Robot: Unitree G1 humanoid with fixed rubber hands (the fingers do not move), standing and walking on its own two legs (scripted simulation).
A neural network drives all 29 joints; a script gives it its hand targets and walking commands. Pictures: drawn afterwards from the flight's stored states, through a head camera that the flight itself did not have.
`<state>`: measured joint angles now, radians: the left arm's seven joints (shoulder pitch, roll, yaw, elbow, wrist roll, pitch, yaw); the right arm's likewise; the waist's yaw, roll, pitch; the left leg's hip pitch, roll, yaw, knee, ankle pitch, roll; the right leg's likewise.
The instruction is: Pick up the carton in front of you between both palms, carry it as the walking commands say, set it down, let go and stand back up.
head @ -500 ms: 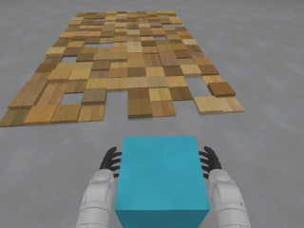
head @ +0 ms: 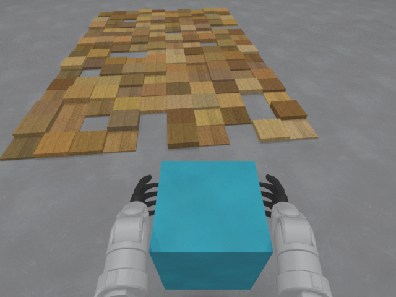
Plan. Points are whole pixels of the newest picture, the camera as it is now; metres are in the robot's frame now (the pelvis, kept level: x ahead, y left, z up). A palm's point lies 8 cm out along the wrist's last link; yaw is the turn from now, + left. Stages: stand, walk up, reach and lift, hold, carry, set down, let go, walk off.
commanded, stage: reach and lift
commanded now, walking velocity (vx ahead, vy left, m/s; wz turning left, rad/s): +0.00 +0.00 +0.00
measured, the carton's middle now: (208, 228) +0.30 +0.00 -0.05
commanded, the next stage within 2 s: hold in 0.52 s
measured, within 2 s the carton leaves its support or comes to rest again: neither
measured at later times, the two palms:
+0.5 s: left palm (139, 203) +0.31 +0.15 +0.04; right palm (280, 203) +0.31 -0.15 +0.05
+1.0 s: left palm (136, 202) +0.30 +0.15 +0.05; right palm (281, 203) +0.30 -0.15 +0.06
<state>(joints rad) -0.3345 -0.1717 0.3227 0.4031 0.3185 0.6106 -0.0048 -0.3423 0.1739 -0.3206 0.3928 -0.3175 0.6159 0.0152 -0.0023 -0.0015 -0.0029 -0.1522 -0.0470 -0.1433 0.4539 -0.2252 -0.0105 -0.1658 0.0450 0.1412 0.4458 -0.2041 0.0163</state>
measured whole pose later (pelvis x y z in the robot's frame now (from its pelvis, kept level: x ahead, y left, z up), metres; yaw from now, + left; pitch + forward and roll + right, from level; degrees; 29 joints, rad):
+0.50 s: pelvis +0.02 +0.00 +0.01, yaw -1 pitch -5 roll +0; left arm -0.23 -0.14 0.21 0.28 0.28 0.70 0.01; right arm -0.24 0.15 -0.21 0.28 -0.27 0.70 0.00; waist 0.00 -0.01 -0.03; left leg -0.05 -0.04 -0.13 0.34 -0.21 -0.01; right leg -0.07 0.04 0.15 0.34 -0.19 0.01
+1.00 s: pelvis +0.01 +0.00 +0.01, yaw +0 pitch -7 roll +0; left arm -0.27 -0.15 0.24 0.26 0.29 0.77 -0.01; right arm -0.29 0.16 -0.23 0.26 -0.29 0.77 0.01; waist 0.00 -0.01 0.00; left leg -0.02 -0.04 -0.13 0.36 -0.20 0.00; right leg -0.04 0.04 0.14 0.35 -0.18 0.02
